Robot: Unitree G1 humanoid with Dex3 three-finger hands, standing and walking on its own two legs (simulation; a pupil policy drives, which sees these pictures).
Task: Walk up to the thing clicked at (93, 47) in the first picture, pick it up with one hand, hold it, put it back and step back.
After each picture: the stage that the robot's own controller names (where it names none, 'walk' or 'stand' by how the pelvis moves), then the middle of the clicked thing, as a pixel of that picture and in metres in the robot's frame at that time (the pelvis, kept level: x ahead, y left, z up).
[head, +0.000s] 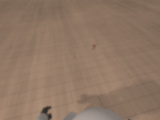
stand; (93, 46) +1.57 -0.10 -0.72
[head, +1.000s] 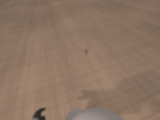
walk; (85, 52) +1.44 +0.17 -0.70
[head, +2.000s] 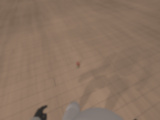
walk; (78, 64) +0.96 +0.24 -0.71
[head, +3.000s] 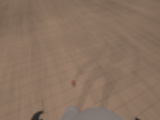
walk; (73, 83) +0.56 +0.20 -0.70
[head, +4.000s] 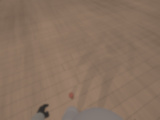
stand; (71, 96) +0.35 +0.21 -0.69
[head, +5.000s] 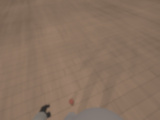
stand; (71, 102) +0.31 +0.21 -0.71
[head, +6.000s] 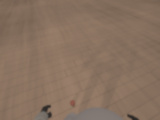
stand; (72, 103) +0.31 +0.19 -0.73
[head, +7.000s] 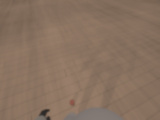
stand; (72, 103) +0.31 +0.19 -0.73
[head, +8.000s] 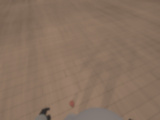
stand; (72, 104) +0.29 +0.19 -0.73
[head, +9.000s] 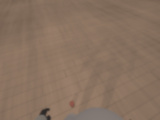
stand; (72, 104) +0.29 +0.19 -0.73
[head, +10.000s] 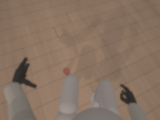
go down; (66, 71) +0.36 +0.21 -0.41
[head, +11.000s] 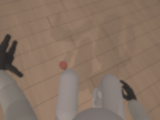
go down; (63, 66) +0.38 +0.23 -0.30
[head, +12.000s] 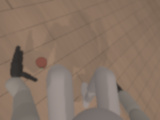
close in; (41, 63) +0.35 +0.27 -0.22
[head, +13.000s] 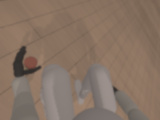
close; (30, 64) +0.36 +0.27 -0.21
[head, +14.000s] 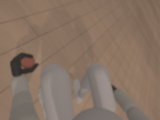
lift; (28, 63) +0.35 +0.28 -0.21
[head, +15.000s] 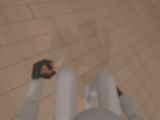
lift; (47, 69) +0.29 +0.27 -0.13
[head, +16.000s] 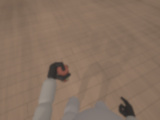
lift; (63, 73) +0.32 +0.18 +0.03
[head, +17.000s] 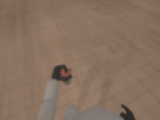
hold; (66, 76) +0.32 +0.17 +0.00
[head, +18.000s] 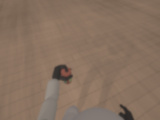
hold; (66, 76) +0.32 +0.17 +0.00
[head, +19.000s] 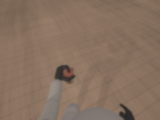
crouch; (69, 76) +0.32 +0.15 -0.01
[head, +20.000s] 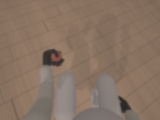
lower; (57, 59) +0.41 +0.22 -0.10
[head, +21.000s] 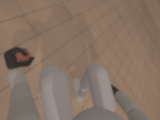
lower; (24, 58) +0.39 +0.29 -0.22
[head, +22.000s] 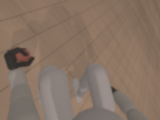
lower; (24, 58) +0.38 +0.29 -0.22
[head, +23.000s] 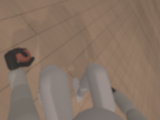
lower; (24, 58) +0.38 +0.29 -0.22
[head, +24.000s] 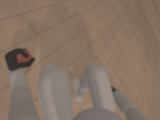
lower; (24, 59) +0.38 +0.29 -0.22
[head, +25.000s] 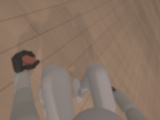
loosen; (29, 60) +0.36 +0.28 -0.22
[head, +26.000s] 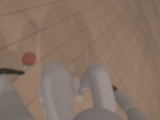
withdraw; (28, 60) +0.36 +0.27 -0.22
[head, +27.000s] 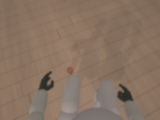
walk; (70, 70) +0.39 +0.21 -0.42
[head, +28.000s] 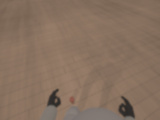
stand; (72, 100) +0.33 +0.18 -0.66
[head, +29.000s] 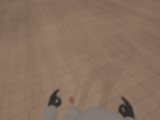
stand; (71, 100) +0.33 +0.19 -0.67
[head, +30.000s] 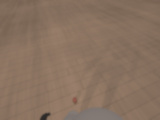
stand; (74, 100) +0.35 +0.17 -0.72
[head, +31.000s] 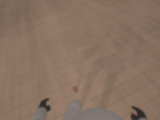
walk; (75, 89) +0.39 +0.20 -0.69
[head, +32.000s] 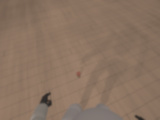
walk; (78, 74) +0.61 +0.16 -0.70
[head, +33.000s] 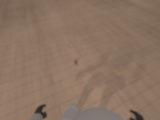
stand; (75, 62) +0.93 +0.24 -0.70
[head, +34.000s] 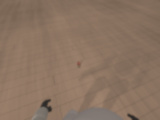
stand; (78, 64) +0.96 +0.18 -0.71
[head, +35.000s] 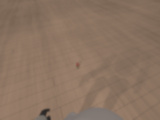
stand; (77, 65) +0.97 +0.21 -0.72
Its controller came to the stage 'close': yes
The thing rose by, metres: 0.71
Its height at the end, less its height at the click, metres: +0.00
